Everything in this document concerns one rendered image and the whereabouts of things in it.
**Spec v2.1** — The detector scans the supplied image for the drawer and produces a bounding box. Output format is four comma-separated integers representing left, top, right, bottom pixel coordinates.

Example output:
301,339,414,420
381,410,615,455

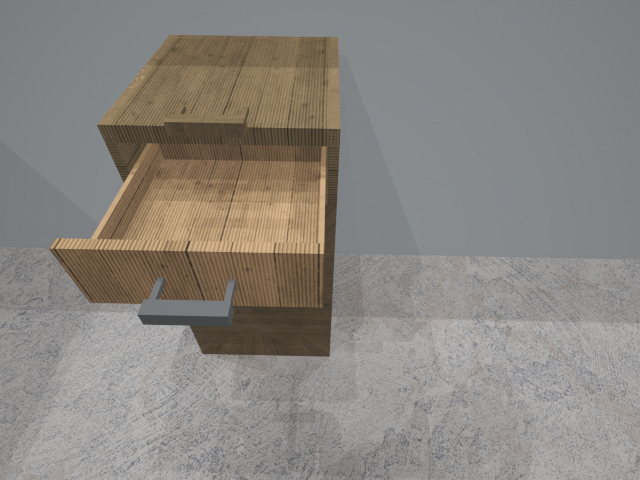
49,143,326,308

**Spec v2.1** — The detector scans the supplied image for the cabinet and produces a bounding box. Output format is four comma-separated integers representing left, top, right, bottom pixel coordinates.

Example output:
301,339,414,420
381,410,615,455
97,35,340,357

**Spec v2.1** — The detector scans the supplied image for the handle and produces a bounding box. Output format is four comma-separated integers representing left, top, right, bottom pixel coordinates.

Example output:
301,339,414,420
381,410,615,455
137,278,236,326
164,114,248,138

